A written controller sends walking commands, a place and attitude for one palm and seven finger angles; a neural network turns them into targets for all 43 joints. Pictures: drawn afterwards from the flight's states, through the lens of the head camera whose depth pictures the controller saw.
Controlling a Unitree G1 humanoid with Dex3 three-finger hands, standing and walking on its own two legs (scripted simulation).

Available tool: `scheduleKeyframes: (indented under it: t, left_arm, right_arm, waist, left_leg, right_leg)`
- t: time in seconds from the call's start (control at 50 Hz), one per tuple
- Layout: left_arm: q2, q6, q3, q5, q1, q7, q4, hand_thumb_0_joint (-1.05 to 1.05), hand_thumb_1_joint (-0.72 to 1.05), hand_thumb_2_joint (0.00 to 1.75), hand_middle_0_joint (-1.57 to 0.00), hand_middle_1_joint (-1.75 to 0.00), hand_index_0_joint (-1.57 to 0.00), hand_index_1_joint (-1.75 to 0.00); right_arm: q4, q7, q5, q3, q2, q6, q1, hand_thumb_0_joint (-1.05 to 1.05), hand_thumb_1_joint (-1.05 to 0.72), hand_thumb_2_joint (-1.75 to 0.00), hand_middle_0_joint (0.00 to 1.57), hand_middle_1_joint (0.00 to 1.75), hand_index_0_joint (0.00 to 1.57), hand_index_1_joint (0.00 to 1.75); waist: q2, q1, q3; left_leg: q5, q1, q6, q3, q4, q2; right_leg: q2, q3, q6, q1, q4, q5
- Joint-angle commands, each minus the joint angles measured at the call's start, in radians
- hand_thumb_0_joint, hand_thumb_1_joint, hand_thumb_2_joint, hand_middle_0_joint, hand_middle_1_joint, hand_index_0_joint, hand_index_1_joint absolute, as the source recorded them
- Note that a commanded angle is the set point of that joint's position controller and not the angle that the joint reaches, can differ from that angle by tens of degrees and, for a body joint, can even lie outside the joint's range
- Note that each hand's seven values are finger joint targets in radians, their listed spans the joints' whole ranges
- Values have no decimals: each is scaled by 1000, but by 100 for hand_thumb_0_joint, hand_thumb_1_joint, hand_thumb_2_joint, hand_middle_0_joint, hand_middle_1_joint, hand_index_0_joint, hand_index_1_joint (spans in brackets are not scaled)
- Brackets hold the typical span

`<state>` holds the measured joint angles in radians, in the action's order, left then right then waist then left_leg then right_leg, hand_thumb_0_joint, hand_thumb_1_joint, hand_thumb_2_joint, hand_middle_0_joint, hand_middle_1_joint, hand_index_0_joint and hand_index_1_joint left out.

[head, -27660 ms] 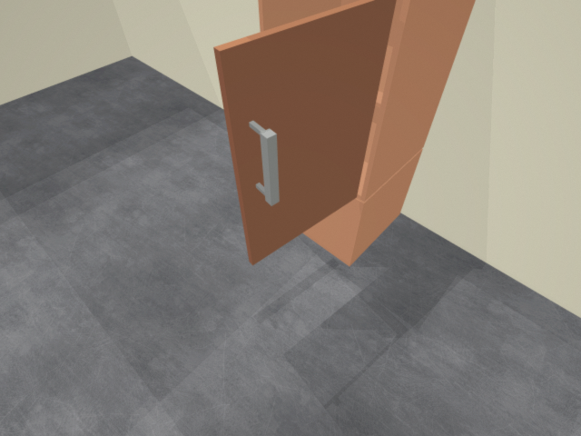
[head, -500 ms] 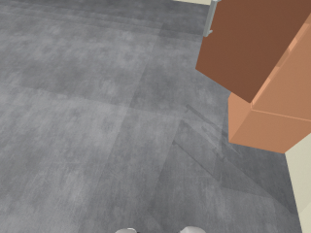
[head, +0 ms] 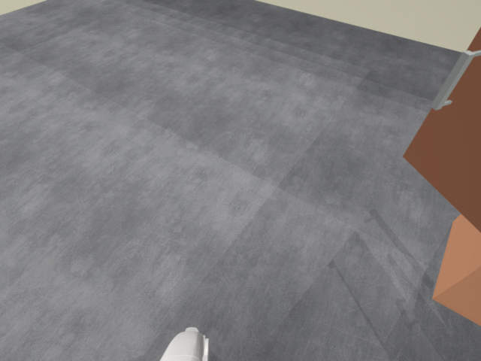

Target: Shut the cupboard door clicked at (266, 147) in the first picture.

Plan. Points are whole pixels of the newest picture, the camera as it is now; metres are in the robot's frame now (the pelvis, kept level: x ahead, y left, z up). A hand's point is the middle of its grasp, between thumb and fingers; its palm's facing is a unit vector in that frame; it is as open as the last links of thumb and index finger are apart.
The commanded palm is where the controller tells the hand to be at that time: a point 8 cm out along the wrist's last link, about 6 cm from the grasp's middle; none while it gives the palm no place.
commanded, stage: walk to a spot facing it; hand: left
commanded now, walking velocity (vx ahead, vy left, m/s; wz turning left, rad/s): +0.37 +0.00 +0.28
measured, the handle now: (456, 81) +0.86 -0.59 +0.01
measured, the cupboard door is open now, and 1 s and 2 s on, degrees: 56 56 56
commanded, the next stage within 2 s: turn to face it in 0.72 s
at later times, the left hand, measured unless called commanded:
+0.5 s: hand (126, 317) +0.22 +0.25 -0.16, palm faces +0.11 -0.98 -0.19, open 7.4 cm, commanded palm none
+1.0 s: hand (163, 266) +0.35 +0.21 -0.19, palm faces +0.11 -0.98 -0.15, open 7.3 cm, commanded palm none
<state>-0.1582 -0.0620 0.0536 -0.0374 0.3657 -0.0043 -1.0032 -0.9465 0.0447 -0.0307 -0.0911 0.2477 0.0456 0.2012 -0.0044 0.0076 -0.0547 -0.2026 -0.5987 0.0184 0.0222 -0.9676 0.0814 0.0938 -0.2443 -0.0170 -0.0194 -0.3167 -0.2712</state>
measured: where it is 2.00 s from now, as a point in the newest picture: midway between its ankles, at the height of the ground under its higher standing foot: (234, 302)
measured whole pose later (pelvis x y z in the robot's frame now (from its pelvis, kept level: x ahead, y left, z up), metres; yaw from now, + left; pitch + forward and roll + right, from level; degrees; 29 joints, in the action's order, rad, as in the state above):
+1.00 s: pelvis +0.37 +0.05 -0.01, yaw +1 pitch -1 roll -2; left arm -0.12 -0.03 0.05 -0.02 0.33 -0.01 -1.08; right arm -1.06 -0.01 -0.02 -0.05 0.17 -0.02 0.24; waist -0.02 -0.02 -0.07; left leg -0.12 -0.38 0.01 0.10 -0.56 0.09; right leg 0.00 -0.11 0.00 -0.12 -0.46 -0.33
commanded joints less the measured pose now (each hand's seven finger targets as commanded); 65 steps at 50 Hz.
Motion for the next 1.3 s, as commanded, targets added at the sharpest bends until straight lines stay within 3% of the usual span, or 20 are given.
scheduleKeyframes:
  t: [0.0,0.06,0.1,0.14,0.16,0.22,0.3,0.52,0.58,0.6,0.62,0.64,0.72,0.8,0.86,0.94,0.98,1.02,1.12,1.28]
  left_arm:
    - [-174,-21,30,5,137,-12,-2,0,90,90,-20,-30,-20,-30]
    - [-196,-13,35,5,119,-10,-10,0,90,90,-20,-30,-20,-30]
    - [-193,-5,32,16,96,-7,-12,0,90,90,-20,-30,-20,-30]
    - [-105,2,13,16,61,9,63,0,90,90,-20,-30,-20,-30]
    - [-112,1,12,10,-22,1,96,0,90,90,-20,-30,-20,-30]
    - [-86,23,21,3,-41,11,44,0,90,90,-20,-30,-20,-30]
    - [-44,60,25,5,18,22,18,0,90,90,-20,-30,-20,-30]
    - [-82,43,38,9,-220,38,108,0,90,90,-20,-30,-20,-30]
    - [-125,26,47,5,-33,33,47,0,90,90,-20,-30,-20,-30]
    - [-200,9,64,-3,118,25,-1,0,90,90,-20,-30,-20,-30]
    - [-284,9,79,5,216,10,-24,0,90,90,-20,-30,-20,-30]
    - [-277,15,74,17,150,0,-10,0,90,90,-20,-30,-20,-30]
    - [-113,-1,30,14,-76,-11,43,0,90,90,-20,-30,-20,-30]
    - [-86,-20,23,14,-44,-10,7,0,90,90,-20,-30,-20,-30]
    - [-98,-15,15,16,-2,-14,-31,0,90,90,-20,-30,-20,-30]
    - [-96,15,18,22,-26,-20,-36,0,90,90,-20,-30,-20,-30]
    - [-51,37,16,25,7,-20,-12,0,90,90,-20,-30,-20,-30]
    - [-54,58,12,20,-70,-16,27,0,90,90,-20,-30,-20,-30]
    - [-39,92,34,20,-86,16,26,0,90,90,-20,-30,-20,-30]
    - [-95,102,63,5,-45,23,87,0,90,90,-20,-30,-20,-30]
  right_arm:
    - [120,15,0,35,-24,-48,-204,0,-90,-90,20,30,20,30]
    - [107,10,1,34,-11,-62,-153,0,-90,-90,20,30,20,30]
    - [40,-5,-7,22,49,-72,53,0,-90,-90,20,30,20,30]
    - [-26,-39,-7,-29,248,-75,331,0,-90,-90,20,30,20,30]
    - [-41,-47,-1,-27,252,-74,331,0,-90,-90,20,30,20,30]
    - [3,-62,3,14,100,-86,102,0,-90,-90,20,30,20,30]
    - [-12,-66,5,21,60,-95,57,0,-90,-90,20,30,20,30]
    - [-79,-61,-8,6,67,-107,163,0,-90,-90,20,30,20,30]
    - [-95,-61,-1,15,72,-101,158,0,-90,-90,20,30,20,30]
    - [-85,-53,14,22,36,-105,165,0,-90,-90,20,30,20,30]
    - [-51,-45,23,32,-17,-108,173,0,-90,-90,20,30,20,30]
    - [-49,-49,14,22,21,-95,153,0,-90,-90,20,30,20,30]
    - [-90,-42,-1,28,-42,-77,162,0,-90,-90,20,30,20,30]
    - [-84,-36,1,41,-95,-62,163,0,-90,-90,20,30,20,30]
    - [-69,-34,5,53,-119,-76,105,0,-90,-90,20,30,20,30]
    - [-103,-50,8,46,-54,-91,157,0,-90,-90,20,30,20,30]
    - [-119,-68,-3,20,94,-93,259,0,-90,-90,20,30,20,30]
    - [-107,-89,-11,18,135,-80,262,0,-90,-90,20,30,20,30]
    - [-23,-94,-5,22,107,-67,48,0,-90,-90,20,30,20,30]
    - [37,-74,2,-10,126,-30,-48,0,-90,-90,20,30,20,30]
  waist:
    - [168,-70,-65]
    - [176,-40,-34]
    - [99,63,74]
    - [-271,165,241]
    - [-132,165,203]
    - [-129,56,10]
    - [-123,-17,-39]
    - [-65,8,-71]
    - [1,-83,16]
    - [155,-140,109]
    - [357,-148,136]
    - [258,-121,107]
    - [87,-1,11]
    - [102,12,31]
    - [102,-12,38]
    - [116,26,40]
    - [-193,58,109]
    - [-301,81,93]
    - [-150,6,87]
    - [-89,-55,45]
  left_leg:
    - [-39,-69,-24,77,230,-7]
    - [-101,130,-59,123,346,-46]
    - [-42,531,-78,152,470,-80]
    - [-77,963,-227,-455,635,340]
    - [-127,868,-258,-474,669,392]
    - [-284,466,-181,-266,759,285]
    - [-284,319,-180,-132,844,214]
    - [-50,488,-195,-36,777,219]
    - [155,432,-135,47,487,135]
    - [99,263,-89,122,188,36]
    - [-369,20,-50,143,-113,-104]
    - [-377,-42,-61,1,-252,-50]
    - [-96,42,-34,-36,-189,42]
    - [-73,66,-3,25,46,28]
    - [-53,135,1,87,253,-6]
    - [137,419,3,96,472,-16]
    - [424,658,-106,-146,511,239]
    - [345,599,-225,-291,643,410]
    - [288,418,-163,5,635,314]
    - [-69,271,-66,142,474,256]
  right_leg:
    - [260,112,116,93,88,358]
    - [274,84,111,59,-5,458]
    - [209,-8,65,-117,-280,466]
    - [8,35,-12,-631,-824,-305]
    - [22,156,17,-685,-916,-308]
    - [90,224,17,-615,-879,-117]
    - [64,201,4,-545,-748,18]
    - [1,177,25,-455,-326,106]
    - [-56,148,58,-130,-174,87]
    - [92,350,118,111,-90,-19]
    - [333,734,221,219,74,-29]
    - [355,760,241,119,134,-216]
    - [224,379,176,-168,139,40]
    - [190,217,170,-119,107,398]
    - [151,229,178,-71,25,624]
    - [85,250,129,-206,-95,450]
    - [-61,174,44,-435,-327,-91]
    - [-83,188,21,-533,-710,-428]
    - [-31,176,-1,-415,-667,-236]
    - [-67,129,12,-187,-245,59]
